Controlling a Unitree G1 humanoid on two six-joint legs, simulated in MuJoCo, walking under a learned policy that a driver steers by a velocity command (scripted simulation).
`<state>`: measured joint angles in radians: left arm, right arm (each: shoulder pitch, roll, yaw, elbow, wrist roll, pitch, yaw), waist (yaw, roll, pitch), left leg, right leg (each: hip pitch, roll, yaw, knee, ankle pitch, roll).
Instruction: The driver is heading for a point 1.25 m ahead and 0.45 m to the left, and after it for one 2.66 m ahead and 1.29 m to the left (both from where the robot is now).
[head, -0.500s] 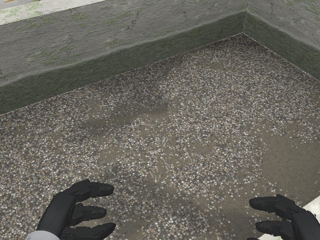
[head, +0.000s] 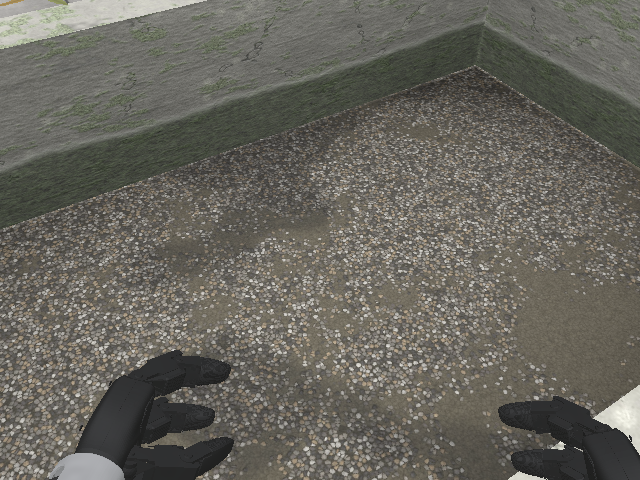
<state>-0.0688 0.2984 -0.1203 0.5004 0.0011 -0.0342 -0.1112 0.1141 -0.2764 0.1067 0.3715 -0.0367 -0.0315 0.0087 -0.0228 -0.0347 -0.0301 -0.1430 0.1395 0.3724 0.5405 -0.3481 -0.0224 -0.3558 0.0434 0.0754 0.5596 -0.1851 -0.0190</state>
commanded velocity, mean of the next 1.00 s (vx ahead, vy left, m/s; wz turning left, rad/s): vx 1.00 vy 0.00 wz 0.00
